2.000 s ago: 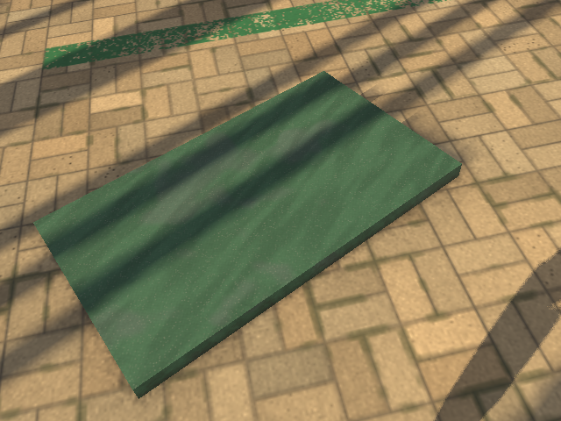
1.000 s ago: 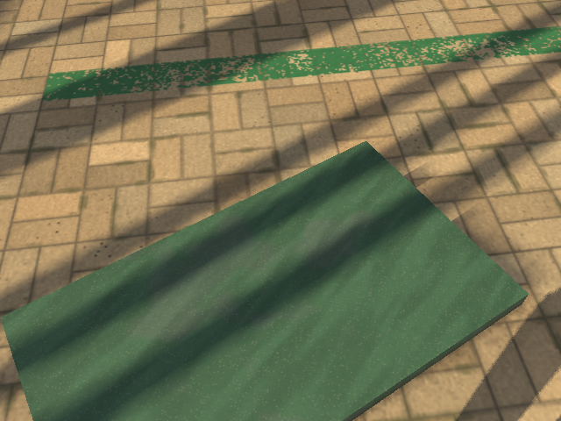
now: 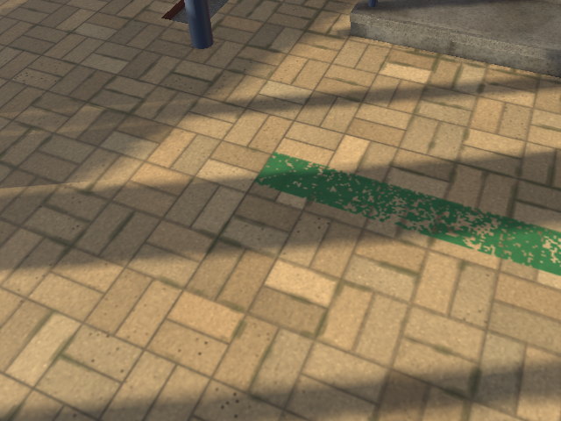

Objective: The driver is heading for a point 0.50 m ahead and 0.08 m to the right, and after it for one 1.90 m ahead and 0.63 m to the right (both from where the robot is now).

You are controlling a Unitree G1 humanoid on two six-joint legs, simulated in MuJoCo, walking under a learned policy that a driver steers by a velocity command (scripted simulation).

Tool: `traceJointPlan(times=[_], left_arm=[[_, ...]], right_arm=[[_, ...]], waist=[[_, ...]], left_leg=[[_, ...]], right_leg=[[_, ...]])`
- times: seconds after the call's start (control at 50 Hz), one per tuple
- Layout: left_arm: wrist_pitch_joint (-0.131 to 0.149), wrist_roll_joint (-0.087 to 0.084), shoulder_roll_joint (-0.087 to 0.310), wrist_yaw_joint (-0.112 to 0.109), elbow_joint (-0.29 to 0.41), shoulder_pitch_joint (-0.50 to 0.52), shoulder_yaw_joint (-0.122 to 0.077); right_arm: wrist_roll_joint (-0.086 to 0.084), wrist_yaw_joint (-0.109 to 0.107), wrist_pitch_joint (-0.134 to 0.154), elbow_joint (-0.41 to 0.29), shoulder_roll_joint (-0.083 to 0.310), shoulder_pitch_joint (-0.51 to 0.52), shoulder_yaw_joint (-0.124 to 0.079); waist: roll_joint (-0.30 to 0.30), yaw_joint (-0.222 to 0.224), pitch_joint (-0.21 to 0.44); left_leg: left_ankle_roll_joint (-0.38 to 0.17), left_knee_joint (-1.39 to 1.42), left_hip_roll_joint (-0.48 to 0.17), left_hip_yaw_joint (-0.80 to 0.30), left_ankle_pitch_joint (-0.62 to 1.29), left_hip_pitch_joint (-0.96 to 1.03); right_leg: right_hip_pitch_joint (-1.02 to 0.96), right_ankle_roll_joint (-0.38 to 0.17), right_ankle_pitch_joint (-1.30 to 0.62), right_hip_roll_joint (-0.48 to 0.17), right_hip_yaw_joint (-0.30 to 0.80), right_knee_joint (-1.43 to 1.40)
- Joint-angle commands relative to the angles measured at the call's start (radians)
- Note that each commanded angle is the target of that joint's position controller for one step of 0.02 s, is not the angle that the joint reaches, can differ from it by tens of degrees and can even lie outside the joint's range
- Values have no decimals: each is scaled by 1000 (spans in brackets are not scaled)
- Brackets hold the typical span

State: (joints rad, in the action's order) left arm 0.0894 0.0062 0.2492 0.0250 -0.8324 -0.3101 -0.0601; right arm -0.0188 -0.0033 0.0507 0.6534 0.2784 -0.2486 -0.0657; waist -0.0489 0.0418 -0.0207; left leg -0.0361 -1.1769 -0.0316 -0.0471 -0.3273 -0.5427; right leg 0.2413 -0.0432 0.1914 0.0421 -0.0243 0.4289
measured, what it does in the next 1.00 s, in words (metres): goes down, turning right: left foot, then right foot 0.06 m lower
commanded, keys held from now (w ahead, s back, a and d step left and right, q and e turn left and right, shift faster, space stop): w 0.24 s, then w+e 0.34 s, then e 0.42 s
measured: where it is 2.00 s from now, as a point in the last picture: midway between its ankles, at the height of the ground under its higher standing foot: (307, 389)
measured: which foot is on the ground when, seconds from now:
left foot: up 0.00-0.28, down 0.30-0.88, up 0.90-1.00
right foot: down 0.00-0.30, up 0.32-0.86, down 0.88-1.00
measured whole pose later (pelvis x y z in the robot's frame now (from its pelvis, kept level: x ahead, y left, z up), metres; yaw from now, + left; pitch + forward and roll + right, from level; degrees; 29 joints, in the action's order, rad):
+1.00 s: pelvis +0.48 +0.00 -0.07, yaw -21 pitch +3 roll +1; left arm 0.01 0.00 0.29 0.04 -0.70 -0.13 -0.07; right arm 0.00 -0.03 0.04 0.73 0.29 -0.19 -0.05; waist -0.01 0.00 -0.07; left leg 0.07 -1.48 -0.04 -0.02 -0.58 -0.54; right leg 0.44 -0.13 0.12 0.09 0.01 0.50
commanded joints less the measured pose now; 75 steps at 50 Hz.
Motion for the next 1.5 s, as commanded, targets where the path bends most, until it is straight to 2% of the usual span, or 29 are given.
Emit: traceJointPlan(times=[0.02,0.1,0.22,0.26,0.3,0.32,0.34,0.36,0.38,0.4,0.46,0.62,0.8,0.86,0.88,0.9,0.92,0.96,1.0,1.04,1.16,1.24,1.32,1.34,1.36,1.38,1.4,1.42,1.5], left_arm=[[29,-9,130,-11,52,30,-21],[16,-23,173,-16,27,-15,-27],[-12,-30,203,-13,-22,-100,-28],[-24,-32,218,-16,-28,-89,-34],[-29,-27,189,-18,-16,-70,-21],[-24,10,112,-21,21,-79,8],[-6,-20,49,-19,32,-190,24],[-2,-44,163,-19,19,-119,-5],[-3,-53,191,-17,38,-45,-18],[-9,-46,174,-22,36,-20,-18],[-38,-40,122,-20,33,-36,-21],[-52,-18,91,2,82,81,-24],[-60,-12,94,75,196,264,-32],[-59,3,179,42,124,4,-83],[-56,6,249,16,102,-58,-96],[-42,32,321,7,137,-51,-91],[-44,12,294,18,156,-85,-88],[-71,-21,200,7,202,98,-60],[-89,-16,170,-6,228,191,-44],[-90,11,216,-22,235,205,-55],[-123,-5,212,-73,234,170,-58],[-135,-1,211,-69,249,165,-60],[-146,-6,182,-64,266,185,-48],[-147,-11,156,-63,262,169,-40],[-144,-4,107,-62,256,116,-27],[-131,-11,92,-60,285,93,-25],[-111,1,183,-60,284,133,-52],[-108,-6,218,-59,273,148,-68],[-147,-6,142,-49,223,77,-48]], right_arm=[[11,3,17,-86,48,31,-6],[7,15,27,-107,13,161,16],[-11,44,38,-138,39,275,9],[-7,45,43,-129,72,218,-7],[9,28,44,-61,151,-38,-49],[24,12,38,-43,243,-197,-68],[36,20,35,-44,259,-186,-61],[23,24,38,-40,159,-162,-39],[16,25,41,-36,121,-112,-25],[20,30,45,-33,98,-56,-16],[31,32,68,-9,59,20,-13],[36,0,76,71,122,16,-39],[-8,-50,7,98,173,-48,-63],[-24,-34,-1,85,134,-22,-48],[11,-23,11,76,63,-58,-25],[40,-9,19,50,1,-184,3],[10,0,33,17,98,-118,0],[10,-19,12,5,146,-7,-9],[26,-41,-33,21,148,-1,-19],[33,-47,-46,10,141,-34,-22],[35,-50,-48,-37,69,88,-1],[28,-37,-35,-47,85,127,-15],[26,-16,-11,-29,77,64,-22],[30,-12,-8,-21,84,37,-28],[46,-14,-10,-27,144,10,-44],[72,-14,-24,-25,228,31,-62],[75,-12,-22,-38,165,24,-51],[65,-14,-23,-44,154,35,-47],[34,-34,-46,-53,94,179,-18]], waist=[[128,-23,12],[117,26,-4],[130,52,-48],[138,0,-22],[100,-135,138],[-87,-176,301],[-325,-110,387],[-173,-138,279],[-112,-127,165],[-49,-95,116],[-58,-37,59],[26,-38,-8],[2,-102,-20],[44,31,113],[176,38,174],[299,-40,327],[197,56,548],[16,-1,344],[28,-61,184],[106,-88,173],[154,-34,198],[207,-9,136],[226,-45,142],[210,-61,140],[88,-48,162],[-227,2,121],[-204,-48,127],[-144,-56,111],[-111,5,52]], left_leg=[[8,131,-77,-32,79,-172],[28,431,-63,17,249,-108],[7,634,-22,38,314,-16],[-19,672,1,48,272,94],[-74,686,-18,32,283,474],[-130,671,-257,-227,297,741],[-256,829,-394,-625,49,902],[-218,872,-360,-578,-54,806],[-183,883,-327,-422,-2,688],[-165,908,-284,-318,102,580],[-152,996,-222,-133,247,427],[-153,1014,-212,134,586,451],[-73,701,-229,241,611,567],[-7,225,-167,277,618,473],[56,-122,-73,268,6,160],[135,-514,64,136,-568,-236],[132,-534,46,-44,-464,-254],[111,-380,-34,-44,-248,-274],[117,-278,-55,-37,-178,-140],[141,-212,-29,-33,-68,-55],[162,236,11,-66,84,-54],[140,390,44,-74,61,4],[92,621,58,-34,102,184],[72,736,31,-31,195,293],[10,797,-137,-178,265,420],[-156,836,-319,-418,456,458],[-259,852,-376,-520,418,419],[-251,844,-337,-459,367,402],[-162,886,-195,-214,178,169]], right_leg=[[-125,-194,-56,-264,306,-267],[-128,-176,-143,-244,187,-285],[-199,-138,-201,-285,151,-248],[-218,-114,-342,-290,146,-171],[-102,-62,-450,-204,85,142],[100,-19,-48,-116,38,481],[397,14,402,1,92,741],[485,12,351,-55,161,834],[505,7,251,-91,149,833],[465,16,172,-128,139,807],[369,34,52,-177,144,718],[433,45,-280,-160,135,442],[318,30,-344,-83,0,42],[-22,-40,-392,1,-57,-68],[-322,-111,-882,-118,78,44],[-671,-356,-1410,-386,493,239],[-715,-441,-1220,-445,599,118],[-427,-329,-689,-350,463,23],[-74,-287,-580,-294,398,-52],[85,-292,-527,-252,376,-71],[23,-191,-152,-172,398,-55],[60,-171,54,-159,478,-64],[55,-140,-100,-145,511,18],[98,-108,-90,-114,491,54],[190,-45,114,-45,411,196],[377,27,393,116,217,374],[419,79,475,79,216,592],[432,94,423,67,218,710],[288,118,180,25,125,774]])
Velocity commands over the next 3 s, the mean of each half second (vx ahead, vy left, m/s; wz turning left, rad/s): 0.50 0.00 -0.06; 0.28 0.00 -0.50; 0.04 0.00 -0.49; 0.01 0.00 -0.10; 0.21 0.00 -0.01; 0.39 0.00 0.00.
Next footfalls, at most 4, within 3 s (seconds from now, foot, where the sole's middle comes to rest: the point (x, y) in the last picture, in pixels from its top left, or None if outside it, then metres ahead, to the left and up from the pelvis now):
0.30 left None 0.34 0.16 -0.78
0.88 right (356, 401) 0.58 -0.10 -0.83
1.36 left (279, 354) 0.70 0.09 -0.83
2.46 left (298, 317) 0.81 0.04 -0.83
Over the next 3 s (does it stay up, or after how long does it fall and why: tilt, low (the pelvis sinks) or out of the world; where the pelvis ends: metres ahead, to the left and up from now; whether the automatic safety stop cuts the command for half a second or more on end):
stays up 0.90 -0.16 -0.07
